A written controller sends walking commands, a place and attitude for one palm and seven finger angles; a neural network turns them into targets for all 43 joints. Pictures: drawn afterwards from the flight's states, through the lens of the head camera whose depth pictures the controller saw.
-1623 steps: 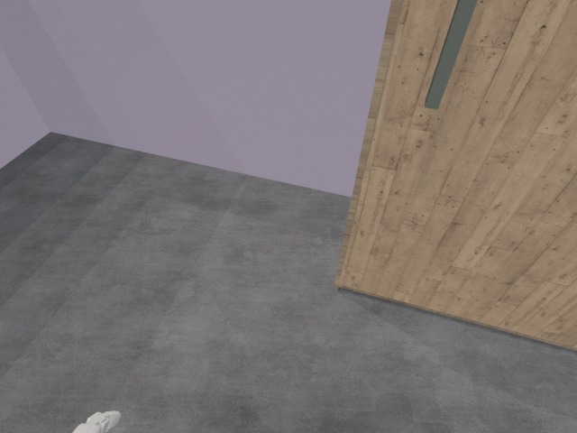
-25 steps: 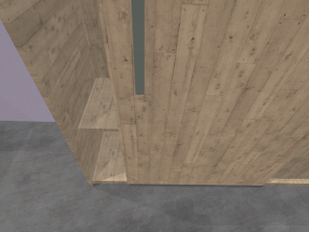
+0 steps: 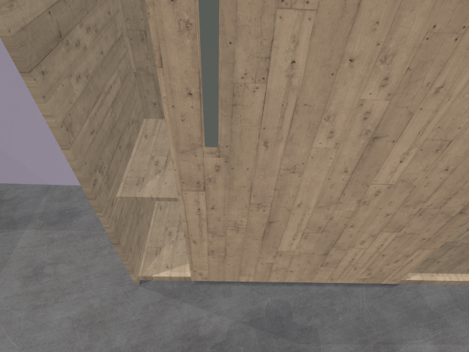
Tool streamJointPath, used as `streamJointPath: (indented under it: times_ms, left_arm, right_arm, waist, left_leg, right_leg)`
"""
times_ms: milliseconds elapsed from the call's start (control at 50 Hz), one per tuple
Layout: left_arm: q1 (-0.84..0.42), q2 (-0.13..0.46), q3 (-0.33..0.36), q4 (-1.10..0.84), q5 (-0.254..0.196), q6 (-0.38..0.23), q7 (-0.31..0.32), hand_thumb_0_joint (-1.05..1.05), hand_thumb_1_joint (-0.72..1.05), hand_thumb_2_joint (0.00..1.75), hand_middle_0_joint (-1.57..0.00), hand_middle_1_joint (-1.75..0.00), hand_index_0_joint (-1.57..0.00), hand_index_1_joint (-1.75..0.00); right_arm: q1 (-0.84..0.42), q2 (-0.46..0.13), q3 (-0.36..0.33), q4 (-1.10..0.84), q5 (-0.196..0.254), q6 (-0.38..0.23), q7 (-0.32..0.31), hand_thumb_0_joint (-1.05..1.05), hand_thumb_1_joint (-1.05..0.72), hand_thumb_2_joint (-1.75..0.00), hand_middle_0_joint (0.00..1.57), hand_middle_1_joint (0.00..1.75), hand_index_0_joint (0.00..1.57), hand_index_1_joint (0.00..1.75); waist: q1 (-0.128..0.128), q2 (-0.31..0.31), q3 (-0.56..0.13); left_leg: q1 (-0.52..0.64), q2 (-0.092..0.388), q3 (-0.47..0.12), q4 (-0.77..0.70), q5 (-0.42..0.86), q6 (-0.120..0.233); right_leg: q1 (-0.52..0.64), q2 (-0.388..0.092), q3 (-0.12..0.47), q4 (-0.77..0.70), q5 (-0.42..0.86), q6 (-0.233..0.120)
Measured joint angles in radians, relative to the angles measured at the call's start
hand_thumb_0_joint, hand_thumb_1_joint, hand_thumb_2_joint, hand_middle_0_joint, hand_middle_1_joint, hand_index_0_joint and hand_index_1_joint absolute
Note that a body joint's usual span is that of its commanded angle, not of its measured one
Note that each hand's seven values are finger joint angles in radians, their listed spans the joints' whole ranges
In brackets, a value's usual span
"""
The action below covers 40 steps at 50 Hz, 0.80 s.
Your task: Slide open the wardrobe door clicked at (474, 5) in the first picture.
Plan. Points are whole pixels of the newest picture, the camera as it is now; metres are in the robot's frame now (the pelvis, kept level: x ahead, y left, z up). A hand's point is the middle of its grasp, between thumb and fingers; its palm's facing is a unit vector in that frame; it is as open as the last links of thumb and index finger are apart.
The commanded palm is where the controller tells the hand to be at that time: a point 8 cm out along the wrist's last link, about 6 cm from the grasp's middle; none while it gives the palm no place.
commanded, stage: look again from close up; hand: left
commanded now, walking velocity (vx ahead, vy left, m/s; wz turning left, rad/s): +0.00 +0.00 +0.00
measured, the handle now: (211, 66) +0.50 +0.08 +0.25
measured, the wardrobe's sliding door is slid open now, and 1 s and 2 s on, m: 0.23 0.23 0.23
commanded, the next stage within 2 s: none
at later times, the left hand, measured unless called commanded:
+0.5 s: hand out of the picture -0.01 +0.18 -0.18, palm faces +0.02 -0.98 -0.18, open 7.3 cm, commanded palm none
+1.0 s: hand out of the picture -0.02 +0.17 -0.18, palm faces +0.02 -0.99 -0.17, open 7.3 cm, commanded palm none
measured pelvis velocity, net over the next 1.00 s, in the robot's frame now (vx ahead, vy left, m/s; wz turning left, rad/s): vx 0.00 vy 0.00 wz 0.00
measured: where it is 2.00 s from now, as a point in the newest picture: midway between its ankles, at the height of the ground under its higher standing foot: outside the picture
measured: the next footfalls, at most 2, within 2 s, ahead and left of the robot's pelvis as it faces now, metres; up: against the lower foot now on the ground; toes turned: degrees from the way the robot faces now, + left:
none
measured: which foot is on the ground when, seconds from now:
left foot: down 0.00-1.00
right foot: down 0.00-1.00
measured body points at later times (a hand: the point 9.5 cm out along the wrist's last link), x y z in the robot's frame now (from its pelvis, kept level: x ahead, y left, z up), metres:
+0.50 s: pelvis +0.00 +0.00 +0.00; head +0.00 +0.01 +0.45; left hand -0.01 +0.23 -0.16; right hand +0.01 -0.23 -0.15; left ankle +0.03 +0.11 -0.74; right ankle -0.01 -0.15 -0.74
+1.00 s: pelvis +0.00 +0.00 +0.00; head +0.00 +0.01 +0.45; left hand -0.02 +0.22 -0.16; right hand +0.00 -0.23 -0.16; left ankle +0.03 +0.11 -0.74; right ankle -0.01 -0.15 -0.74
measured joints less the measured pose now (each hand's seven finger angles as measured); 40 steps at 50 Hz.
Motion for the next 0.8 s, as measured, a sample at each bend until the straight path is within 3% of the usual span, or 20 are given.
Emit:
streamJointPath:
  times_ms: [800]
  left_arm:
    - [0.025,-0.019,0.002,0.013,0.002,0.002,0.0,0.0,0.91,0.9,-0.2,-0.3,-0.2,-0.3]
  right_arm:
    - [0.029,0.021,-0.004,0.007,-0.001,0.003,-0.004,0.0,-0.9,-0.9,0.2,0.3,0.2,0.3]
  waist:
    - [0.002,0.001,0.004]
  left_leg:
    - [-0.002,-0.003,-0.004,-0.014,0.014,-0.001]
  right_leg:
    - [-0.006,-0.003,-0.003,-0.002,0.006,-0.001]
